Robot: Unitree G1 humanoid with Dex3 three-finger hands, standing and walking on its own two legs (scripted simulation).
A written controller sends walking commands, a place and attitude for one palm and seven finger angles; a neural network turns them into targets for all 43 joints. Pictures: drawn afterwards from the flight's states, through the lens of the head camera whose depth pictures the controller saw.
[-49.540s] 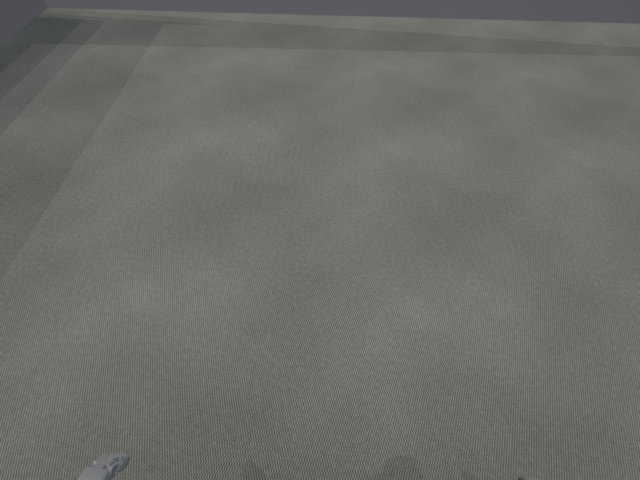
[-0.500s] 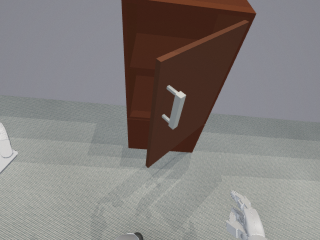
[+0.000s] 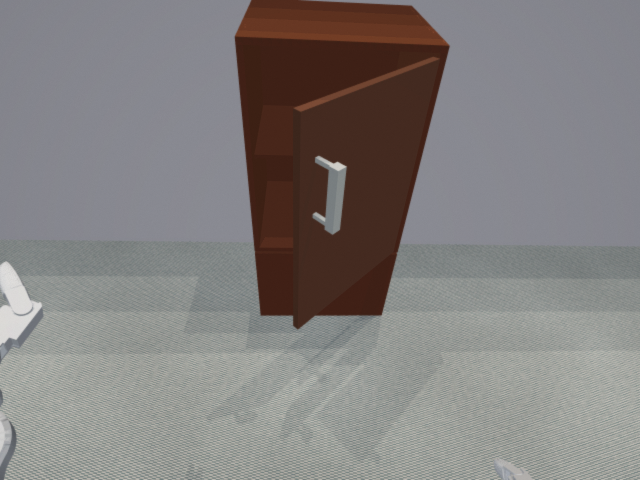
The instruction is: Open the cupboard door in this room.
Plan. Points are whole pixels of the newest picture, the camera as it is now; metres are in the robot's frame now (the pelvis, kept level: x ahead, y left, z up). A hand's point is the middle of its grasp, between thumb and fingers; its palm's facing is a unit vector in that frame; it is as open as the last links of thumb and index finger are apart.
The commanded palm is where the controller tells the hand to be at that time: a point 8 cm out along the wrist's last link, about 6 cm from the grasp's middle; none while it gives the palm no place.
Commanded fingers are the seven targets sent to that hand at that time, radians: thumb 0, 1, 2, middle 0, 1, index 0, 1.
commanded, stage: stop stepping back and stand still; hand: left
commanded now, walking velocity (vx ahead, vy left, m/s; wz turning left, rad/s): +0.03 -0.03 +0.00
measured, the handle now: (326, 195) +0.61 +0.02 +0.05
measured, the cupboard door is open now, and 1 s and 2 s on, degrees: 44 44 44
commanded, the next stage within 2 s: let the arm hang, fingers relaxed in 1.26 s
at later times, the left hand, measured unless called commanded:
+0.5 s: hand (86, 362) +0.17 +0.22 +0.17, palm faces +0.47 -0.78 -0.40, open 7.5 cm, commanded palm +0.10 +0.27 +0.20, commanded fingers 0.00 0.90 0.90 -0.20 -0.30 -0.20 -0.30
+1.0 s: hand (21, 366) +0.16 +0.27 +0.17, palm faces +0.40 -0.82 -0.42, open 7.5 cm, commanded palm +0.10 +0.31 +0.20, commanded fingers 0.00 0.90 0.90 -0.20 -0.30 -0.20 -0.30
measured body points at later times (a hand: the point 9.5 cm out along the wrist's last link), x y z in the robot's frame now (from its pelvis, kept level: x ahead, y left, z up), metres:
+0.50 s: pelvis -0.03 -0.03 +0.03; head -0.03 -0.07 +0.48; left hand +0.14 +0.26 +0.19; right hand +0.14 -0.29 -0.07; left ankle +0.02 +0.13 -0.66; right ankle -0.02 -0.11 -0.71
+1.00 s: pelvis -0.03 +0.01 +0.03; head -0.01 +0.03 +0.48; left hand +0.13 +0.31 +0.20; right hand +0.13 -0.20 -0.06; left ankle +0.01 +0.11 -0.71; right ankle -0.02 -0.11 -0.71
